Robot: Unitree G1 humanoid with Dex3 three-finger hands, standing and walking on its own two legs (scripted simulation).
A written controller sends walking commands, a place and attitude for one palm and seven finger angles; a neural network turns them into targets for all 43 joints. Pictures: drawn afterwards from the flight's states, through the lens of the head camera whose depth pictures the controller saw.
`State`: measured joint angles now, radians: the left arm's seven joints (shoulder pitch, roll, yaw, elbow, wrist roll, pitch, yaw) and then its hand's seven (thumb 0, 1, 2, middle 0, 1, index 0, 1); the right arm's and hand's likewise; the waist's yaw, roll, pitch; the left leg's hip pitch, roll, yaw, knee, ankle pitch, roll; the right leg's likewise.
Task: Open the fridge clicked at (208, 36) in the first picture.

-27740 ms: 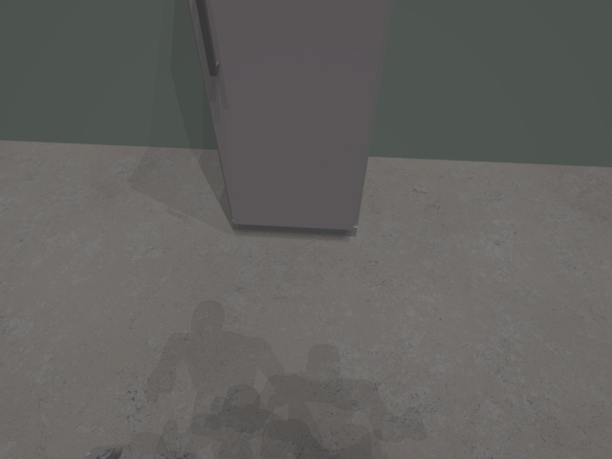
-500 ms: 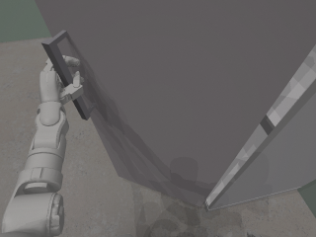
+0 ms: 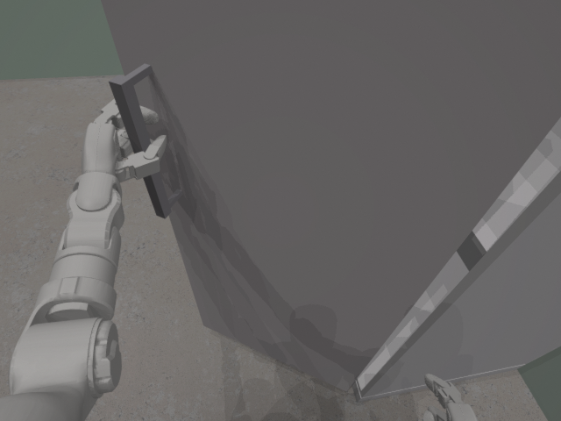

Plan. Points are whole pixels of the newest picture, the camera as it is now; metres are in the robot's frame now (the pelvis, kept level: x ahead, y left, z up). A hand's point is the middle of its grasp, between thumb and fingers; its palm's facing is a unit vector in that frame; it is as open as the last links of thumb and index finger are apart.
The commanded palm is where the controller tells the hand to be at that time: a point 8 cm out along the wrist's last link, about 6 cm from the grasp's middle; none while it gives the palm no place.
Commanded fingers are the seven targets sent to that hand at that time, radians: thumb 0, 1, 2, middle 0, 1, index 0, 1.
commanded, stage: loosen the grip on the handle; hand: left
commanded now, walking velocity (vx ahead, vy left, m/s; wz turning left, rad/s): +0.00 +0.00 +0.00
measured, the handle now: (154, 151) +0.47 +0.22 +0.13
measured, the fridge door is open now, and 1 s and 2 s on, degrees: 56 55 55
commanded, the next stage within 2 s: slip the hand off the handle in 0.44 s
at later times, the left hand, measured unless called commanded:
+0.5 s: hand (146, 152) +0.45 +0.23 +0.14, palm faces +0.26 -0.94 -0.21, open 14.2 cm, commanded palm +0.40 +0.26 +0.15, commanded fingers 0.00 -0.55 0.20 -0.25 -1.15 -0.25 -1.15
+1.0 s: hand (112, 145) +0.46 +0.28 +0.14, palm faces +0.30 -0.93 -0.22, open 14.6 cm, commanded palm +0.42 +0.33 +0.15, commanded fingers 0.00 -0.55 0.20 -0.25 -1.15 -0.25 -1.15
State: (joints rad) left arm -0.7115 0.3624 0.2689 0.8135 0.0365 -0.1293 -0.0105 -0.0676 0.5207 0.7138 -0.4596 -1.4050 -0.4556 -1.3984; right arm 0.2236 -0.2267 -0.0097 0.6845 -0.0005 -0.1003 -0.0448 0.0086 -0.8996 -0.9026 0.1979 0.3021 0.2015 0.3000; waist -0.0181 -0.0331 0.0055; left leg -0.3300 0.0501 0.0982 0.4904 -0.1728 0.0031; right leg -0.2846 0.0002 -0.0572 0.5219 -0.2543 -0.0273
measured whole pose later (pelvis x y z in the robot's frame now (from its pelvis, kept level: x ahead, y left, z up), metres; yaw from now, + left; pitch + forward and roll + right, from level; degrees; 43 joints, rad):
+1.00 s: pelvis +0.03 +0.01 +0.00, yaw +1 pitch +5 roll -1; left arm -0.66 0.49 0.35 0.83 -0.01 -0.19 -0.06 -0.02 -0.55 0.20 -0.26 -1.16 -0.26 -1.15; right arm 0.29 -0.27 -0.02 0.76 0.01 -0.08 -0.07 0.01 -0.90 -0.90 0.20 0.30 0.20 0.30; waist -0.04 0.02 -0.01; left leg -0.40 0.05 0.08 0.56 -0.24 0.01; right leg -0.32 0.00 -0.07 0.54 -0.30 -0.01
